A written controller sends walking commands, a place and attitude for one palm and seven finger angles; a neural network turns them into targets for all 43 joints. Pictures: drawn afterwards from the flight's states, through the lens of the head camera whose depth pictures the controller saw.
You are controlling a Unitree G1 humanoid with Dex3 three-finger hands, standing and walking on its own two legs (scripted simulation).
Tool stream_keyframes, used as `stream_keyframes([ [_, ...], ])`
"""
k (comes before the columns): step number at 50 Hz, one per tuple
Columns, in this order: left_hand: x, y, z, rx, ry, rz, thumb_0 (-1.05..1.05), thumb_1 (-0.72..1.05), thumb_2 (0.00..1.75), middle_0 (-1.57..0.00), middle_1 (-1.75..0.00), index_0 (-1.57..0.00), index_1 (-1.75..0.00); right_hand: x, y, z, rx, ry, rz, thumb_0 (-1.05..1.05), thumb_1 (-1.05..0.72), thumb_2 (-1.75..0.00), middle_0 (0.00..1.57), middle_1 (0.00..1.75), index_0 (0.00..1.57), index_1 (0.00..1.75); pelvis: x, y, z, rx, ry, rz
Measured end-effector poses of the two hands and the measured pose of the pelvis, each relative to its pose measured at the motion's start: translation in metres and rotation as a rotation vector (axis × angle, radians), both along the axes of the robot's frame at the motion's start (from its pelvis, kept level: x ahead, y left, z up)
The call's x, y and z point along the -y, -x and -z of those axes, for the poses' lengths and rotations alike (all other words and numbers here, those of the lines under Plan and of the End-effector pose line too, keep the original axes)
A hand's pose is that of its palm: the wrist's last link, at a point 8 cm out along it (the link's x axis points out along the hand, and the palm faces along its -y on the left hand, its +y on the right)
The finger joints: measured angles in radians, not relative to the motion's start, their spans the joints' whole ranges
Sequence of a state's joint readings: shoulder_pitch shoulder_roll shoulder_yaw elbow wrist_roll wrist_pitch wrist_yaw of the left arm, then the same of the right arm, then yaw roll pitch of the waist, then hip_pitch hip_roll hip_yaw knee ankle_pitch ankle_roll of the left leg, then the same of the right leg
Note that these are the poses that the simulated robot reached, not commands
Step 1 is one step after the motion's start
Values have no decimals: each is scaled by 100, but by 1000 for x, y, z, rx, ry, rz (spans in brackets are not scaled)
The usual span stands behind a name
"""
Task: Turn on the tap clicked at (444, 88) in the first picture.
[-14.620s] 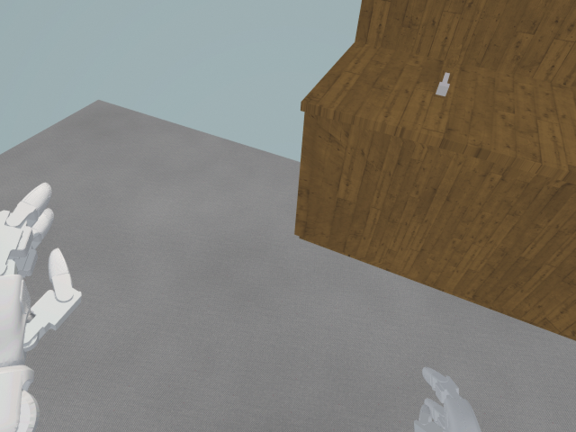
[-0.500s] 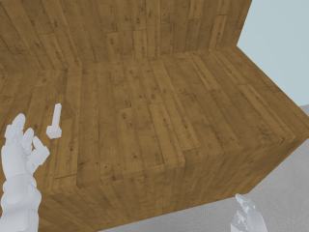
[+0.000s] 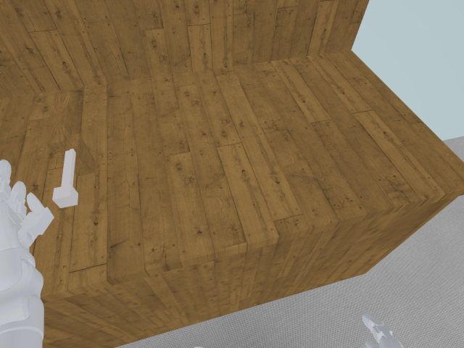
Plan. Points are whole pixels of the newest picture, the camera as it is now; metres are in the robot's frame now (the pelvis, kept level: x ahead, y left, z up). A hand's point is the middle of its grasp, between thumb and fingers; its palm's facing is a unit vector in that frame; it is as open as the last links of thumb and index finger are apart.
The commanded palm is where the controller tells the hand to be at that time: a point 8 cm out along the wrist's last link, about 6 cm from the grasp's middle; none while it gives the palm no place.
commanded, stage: reach beside the lever's end, fingers flat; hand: left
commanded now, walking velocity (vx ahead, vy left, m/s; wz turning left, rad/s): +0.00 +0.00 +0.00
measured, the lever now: (65, 196) +0.34 +0.31 +0.06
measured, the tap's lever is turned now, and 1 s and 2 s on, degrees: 0 1 23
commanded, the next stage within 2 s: push the lever round in 0.48 s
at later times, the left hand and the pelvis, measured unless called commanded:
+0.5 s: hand (44, 213) +0.31 +0.34 +0.05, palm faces +0.54 -0.83 -0.10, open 7.8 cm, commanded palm +0.27 +0.37 +0.05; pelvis -0.01 +0.02 -0.01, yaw +0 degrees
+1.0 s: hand (59, 211) +0.32 +0.32 +0.05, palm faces +0.53 -0.84 -0.08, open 7.8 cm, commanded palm +0.27 +0.35 +0.05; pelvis -0.01 +0.01 -0.01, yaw +0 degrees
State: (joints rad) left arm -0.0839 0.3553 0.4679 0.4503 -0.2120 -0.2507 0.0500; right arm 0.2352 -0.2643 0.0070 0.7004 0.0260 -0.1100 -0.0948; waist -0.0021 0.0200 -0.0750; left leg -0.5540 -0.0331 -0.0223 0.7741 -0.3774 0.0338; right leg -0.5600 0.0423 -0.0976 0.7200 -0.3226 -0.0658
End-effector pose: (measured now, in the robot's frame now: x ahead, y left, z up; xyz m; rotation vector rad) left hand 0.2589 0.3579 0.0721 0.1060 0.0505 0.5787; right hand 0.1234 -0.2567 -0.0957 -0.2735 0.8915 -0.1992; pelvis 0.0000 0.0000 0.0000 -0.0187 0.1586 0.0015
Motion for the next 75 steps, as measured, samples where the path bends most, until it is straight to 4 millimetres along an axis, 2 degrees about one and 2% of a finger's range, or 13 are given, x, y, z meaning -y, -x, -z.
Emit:
stream_keyframes([
  [8, -13, -6, 11, 5, 11, -6, 2, 90, 90, -15, -16, -15, -16, -4, 8, 5, -39, 16, 1, 1, -91, -89, 21, 30, 20, 30, -5, 4, 5, -21, 8, -4],
  [15, -10, -13, 11, 20, 7, 30, 2, 90, 90, -15, -15, -15, -15, -10, 11, 5, -41, 13, 8, 1, -91, -89, 21, 30, 20, 30, -10, 5, 6, -27, 13, 1],
  [27, -16, -3, 15, 25, 3, 5, 2, 90, 90, -15, -15, -15, -15, -18, 11, 3, -38, 10, 0, 1, -90, -89, 21, 30, 20, 30, -17, 5, 7, -25, 19, 0],
  [35, -7, -1, 15, 35, 11, 29, 2, 90, 90, -15, -15, -15, -15, -24, 4, 4, -21, 3, -15, 1, -90, -89, 21, 30, 20, 30, -19, 6, 7, -18, 19, -7],
  [45, 6, -11, 15, 40, 8, 28, 2, 90, 90, -15, -15, -15, -15, -25, -3, 3, 3, -7, -27, 1, -90, -89, 21, 30, 20, 30, -15, 8, 8, -20, 16, -6],
  [56, 7, -9, 17, 26, 15, 5, 2, 90, 90, -15, -15, -15, -15, -14, 3, 5, -21, -4, -11, 1, -90, -89, 21, 30, 20, 30, -8, 6, 8, -24, 13, -2],
  [75, 29, -16, 19, 38, 27, -26, 1, 90, 91, -15, -15, -15, -15, -6, 4, 10, -30, -13, -9, 1, -91, -89, 21, 30, 20, 30, -1, 6, 9, -28, 8, -5],
])
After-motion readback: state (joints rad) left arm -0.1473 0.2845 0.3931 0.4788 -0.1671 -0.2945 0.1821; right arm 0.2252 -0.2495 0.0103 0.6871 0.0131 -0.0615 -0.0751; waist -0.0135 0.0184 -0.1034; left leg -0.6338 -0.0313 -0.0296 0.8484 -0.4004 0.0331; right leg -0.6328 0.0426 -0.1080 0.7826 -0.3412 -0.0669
